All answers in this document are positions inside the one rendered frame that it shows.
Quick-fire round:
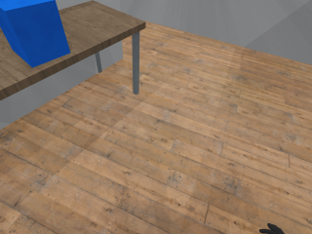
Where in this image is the table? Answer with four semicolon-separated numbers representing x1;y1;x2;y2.
0;0;146;100

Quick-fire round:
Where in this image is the robot right hand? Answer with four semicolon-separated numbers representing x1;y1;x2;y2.
259;223;285;234

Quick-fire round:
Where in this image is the carton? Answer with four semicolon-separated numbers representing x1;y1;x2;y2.
0;0;70;68

